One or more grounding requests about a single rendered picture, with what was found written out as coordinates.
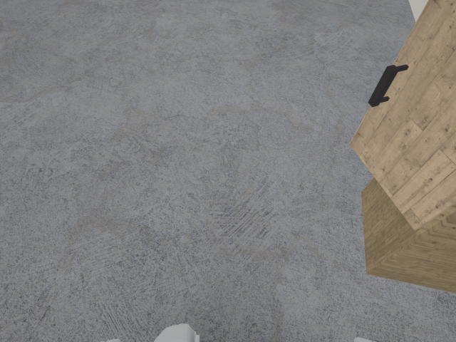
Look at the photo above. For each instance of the left robot thigh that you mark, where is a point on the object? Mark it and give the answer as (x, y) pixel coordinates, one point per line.
(178, 333)

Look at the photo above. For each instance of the cupboard door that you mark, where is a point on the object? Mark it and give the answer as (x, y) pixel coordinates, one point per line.
(408, 143)

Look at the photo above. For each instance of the handle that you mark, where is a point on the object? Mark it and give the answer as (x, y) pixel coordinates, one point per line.
(384, 84)

